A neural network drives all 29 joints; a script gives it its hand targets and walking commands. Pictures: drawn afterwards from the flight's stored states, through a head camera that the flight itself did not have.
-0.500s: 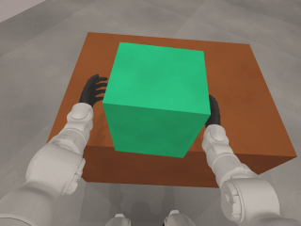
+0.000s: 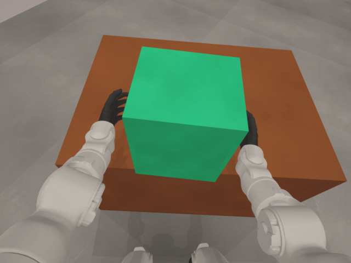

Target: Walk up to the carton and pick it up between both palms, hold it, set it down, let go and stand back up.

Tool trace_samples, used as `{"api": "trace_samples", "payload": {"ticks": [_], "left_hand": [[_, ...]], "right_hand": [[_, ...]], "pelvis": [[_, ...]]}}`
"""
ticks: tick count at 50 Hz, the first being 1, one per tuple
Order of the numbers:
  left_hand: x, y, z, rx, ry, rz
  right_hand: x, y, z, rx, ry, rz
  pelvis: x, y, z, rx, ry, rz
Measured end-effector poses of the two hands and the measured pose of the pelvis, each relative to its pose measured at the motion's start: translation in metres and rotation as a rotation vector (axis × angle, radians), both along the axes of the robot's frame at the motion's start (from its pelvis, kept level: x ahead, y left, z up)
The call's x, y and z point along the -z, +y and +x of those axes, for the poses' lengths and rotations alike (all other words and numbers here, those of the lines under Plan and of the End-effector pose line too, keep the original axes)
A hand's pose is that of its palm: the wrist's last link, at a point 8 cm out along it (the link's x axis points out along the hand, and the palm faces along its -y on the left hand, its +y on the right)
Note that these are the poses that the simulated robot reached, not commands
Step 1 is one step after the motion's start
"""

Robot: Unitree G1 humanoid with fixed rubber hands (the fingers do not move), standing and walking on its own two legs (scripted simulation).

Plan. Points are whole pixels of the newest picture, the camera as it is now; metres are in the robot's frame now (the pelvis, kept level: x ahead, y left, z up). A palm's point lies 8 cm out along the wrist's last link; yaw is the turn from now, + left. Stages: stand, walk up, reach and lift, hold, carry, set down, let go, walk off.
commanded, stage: reach and lift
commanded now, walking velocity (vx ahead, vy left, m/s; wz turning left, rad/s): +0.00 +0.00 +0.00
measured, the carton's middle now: (182, 121) +0.46 -0.03 +0.00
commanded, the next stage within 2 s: none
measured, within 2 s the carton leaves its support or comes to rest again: leaves its support in 0.86 s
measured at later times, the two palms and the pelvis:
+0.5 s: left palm (113, 119) +0.44 +0.15 +0.03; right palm (246, 143) +0.38 -0.18 +0.02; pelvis +0.00 +0.00 +0.00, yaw +0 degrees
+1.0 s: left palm (107, 117) +0.44 +0.16 +0.04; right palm (240, 137) +0.39 -0.16 +0.03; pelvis +0.01 +0.00 +0.00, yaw +0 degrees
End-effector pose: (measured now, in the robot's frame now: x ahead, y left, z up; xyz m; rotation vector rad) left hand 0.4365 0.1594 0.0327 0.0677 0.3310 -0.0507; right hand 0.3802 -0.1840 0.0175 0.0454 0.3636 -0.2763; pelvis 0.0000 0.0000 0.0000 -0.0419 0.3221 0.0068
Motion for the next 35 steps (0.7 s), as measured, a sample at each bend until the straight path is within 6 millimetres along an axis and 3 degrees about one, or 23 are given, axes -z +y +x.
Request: {"api": "trace_samples", "payload": {"ticks": [17, 35], "left_hand": [[-0.002, -0.011, 0.001, 0.026, -0.021, -0.012], [0.000, -0.005, -0.002, -0.040, -0.033, -0.048]], "right_hand": [[0.000, 0.003, 0.000, 0.000, 0.000, -0.004], [-0.002, 0.014, 0.002, -0.004, -0.014, -0.004]], "pelvis": [[0.000, 0.002, 0.000, 0.000, 0.001, -0.003], [0.000, 0.002, 0.000, 0.000, 0.002, -0.003]]}}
